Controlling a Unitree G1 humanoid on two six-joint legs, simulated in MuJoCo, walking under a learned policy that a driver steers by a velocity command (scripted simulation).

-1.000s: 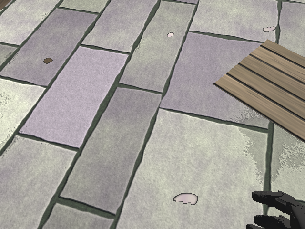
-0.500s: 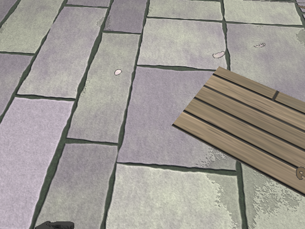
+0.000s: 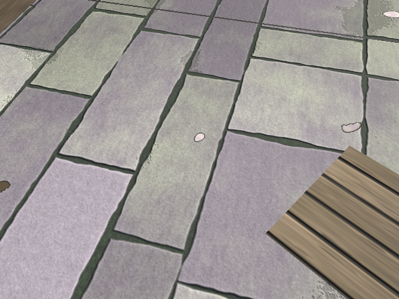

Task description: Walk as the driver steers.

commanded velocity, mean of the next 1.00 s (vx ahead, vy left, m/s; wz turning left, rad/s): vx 0.26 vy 0.00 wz -0.30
